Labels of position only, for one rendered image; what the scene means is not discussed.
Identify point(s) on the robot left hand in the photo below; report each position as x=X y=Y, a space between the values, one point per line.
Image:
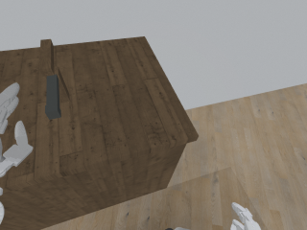
x=19 y=151

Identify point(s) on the tap lever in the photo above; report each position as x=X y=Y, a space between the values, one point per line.
x=52 y=107

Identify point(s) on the robot right hand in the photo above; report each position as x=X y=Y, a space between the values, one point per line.
x=245 y=217

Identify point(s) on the counter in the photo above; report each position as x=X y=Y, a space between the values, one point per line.
x=121 y=132

